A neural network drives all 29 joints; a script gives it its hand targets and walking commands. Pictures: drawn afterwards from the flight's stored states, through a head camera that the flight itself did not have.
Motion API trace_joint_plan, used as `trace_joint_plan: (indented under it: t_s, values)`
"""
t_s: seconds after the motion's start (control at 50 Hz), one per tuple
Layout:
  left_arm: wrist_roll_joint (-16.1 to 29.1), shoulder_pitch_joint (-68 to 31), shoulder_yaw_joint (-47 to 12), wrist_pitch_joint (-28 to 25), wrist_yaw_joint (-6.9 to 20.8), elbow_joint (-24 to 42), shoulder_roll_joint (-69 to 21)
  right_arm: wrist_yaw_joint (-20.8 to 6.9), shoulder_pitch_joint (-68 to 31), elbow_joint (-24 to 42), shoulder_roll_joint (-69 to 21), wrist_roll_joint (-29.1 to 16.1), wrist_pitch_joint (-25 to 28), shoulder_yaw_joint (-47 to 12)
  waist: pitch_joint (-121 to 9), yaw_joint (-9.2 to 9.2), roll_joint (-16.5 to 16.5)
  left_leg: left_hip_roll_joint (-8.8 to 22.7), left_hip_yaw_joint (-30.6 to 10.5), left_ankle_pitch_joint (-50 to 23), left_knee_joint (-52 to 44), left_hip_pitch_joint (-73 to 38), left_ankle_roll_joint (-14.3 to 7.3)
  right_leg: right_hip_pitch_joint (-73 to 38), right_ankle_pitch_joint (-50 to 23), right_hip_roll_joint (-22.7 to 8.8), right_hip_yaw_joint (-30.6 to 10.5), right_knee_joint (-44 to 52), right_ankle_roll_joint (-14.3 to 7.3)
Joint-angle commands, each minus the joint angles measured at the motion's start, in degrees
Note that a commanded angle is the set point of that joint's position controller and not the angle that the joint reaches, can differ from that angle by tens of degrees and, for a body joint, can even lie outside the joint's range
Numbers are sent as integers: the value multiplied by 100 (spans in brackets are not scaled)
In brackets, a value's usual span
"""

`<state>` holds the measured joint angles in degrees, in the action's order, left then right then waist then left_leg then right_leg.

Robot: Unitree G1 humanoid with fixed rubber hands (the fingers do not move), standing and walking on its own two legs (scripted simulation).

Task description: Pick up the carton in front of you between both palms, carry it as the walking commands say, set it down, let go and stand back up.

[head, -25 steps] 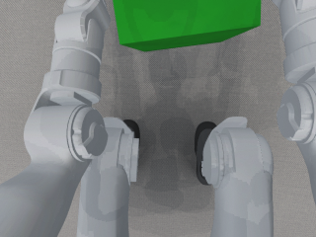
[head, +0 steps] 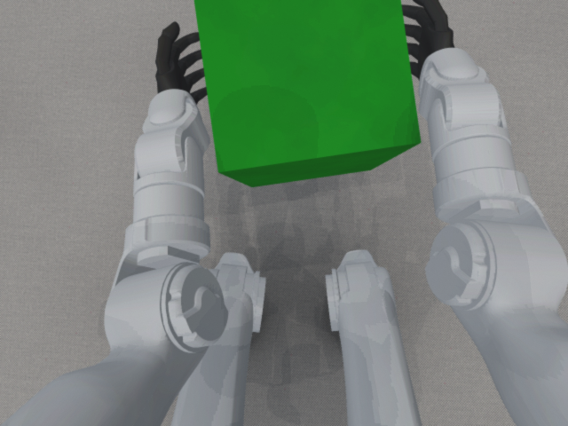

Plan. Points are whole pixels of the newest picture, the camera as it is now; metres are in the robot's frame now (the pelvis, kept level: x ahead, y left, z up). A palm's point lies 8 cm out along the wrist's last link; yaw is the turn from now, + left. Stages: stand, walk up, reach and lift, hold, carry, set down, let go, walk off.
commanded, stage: reach and lift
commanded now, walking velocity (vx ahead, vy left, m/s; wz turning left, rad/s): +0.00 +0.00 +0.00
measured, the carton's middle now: (303, 100) +0.53 -0.03 -0.15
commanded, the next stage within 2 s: none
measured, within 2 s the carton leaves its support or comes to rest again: neither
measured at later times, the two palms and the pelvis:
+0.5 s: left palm (96, 58) +0.49 +0.13 +0.08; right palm (501, 26) +0.49 -0.17 +0.07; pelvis +0.04 +0.00 +0.12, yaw -1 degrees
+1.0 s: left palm out of the picture +0.44 +0.14 +0.23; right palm out of the picture +0.43 -0.16 +0.22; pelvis +0.08 +0.01 +0.25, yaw -3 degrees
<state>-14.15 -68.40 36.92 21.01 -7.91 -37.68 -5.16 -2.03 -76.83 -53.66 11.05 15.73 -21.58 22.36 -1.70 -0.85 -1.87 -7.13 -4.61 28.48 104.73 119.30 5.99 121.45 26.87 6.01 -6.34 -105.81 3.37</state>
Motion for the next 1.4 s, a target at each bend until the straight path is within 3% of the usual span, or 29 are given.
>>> trace_joint_plan:
  t_s: [0.0, 0.2, 0.32, 0.68, 0.98, 1.26, 1.38]
  values:
    - [868, -4457, -3020, -34, 1461, -204, -5177, -1422, -2998, 144, -5956, -868, 107, -1719, -6200, 121, 424, -352, 1209, -406, -1122, -2986, -273, -3642, -324, 253, 1136, 1398, -297]
    - [1311, -3468, -4018, 209, 1772, 263, -5833, -1391, -2270, 1125, -6855, -1307, -158, -2726, -7418, 135, 581, -395, 1157, -1277, -1752, -3884, -250, -5223, -1491, 307, 1129, 1954, -135]
    - [1341, -2634, -4227, 151, 1836, 163, -5968, -1299, -1557, 1240, -7154, -1359, -104, -2961, -6830, 101, 622, -402, 1012, -1368, -2263, -4202, -269, -5672, -1643, 313, 1007, 2451, -110]
    - [1009, -607, -4352, -133, 1876, -105, -6257, -1126, 198, 1367, -7577, -1103, 223, -3018, -5210, 72, 338, -270, 536, -1301, -4213, -6057, -379, -7359, -1559, 271, 592, 4325, -205]
    - [895, 1252, -4846, -25, 1963, 179, -6333, -1165, 1863, 1992, -7645, -1079, 138, -3518, -3914, 97, 210, -42, 150, -2228, -6095, -8462, -468, -9300, -2286, 136, 315, 6137, -269]
    - [1129, 2762, -5453, 700, 2093, 980, -6203, -1162, 3242, 3000, -7523, -1387, -587, -4159, -2366, 102, 125, 144, 5, -3126, -7869, -10764, -456, -11251, -3057, -11, 257, 7899, -207]
    - [1066, 2959, -5219, 1169, 2178, 1127, -5950, -1170, 3496, 3225, -7375, -1331, -1081, -3941, -1263, 135, 136, 186, 23, -2480, -8363, -10948, -492, -11462, -2370, -24, 282, 8400, -254]
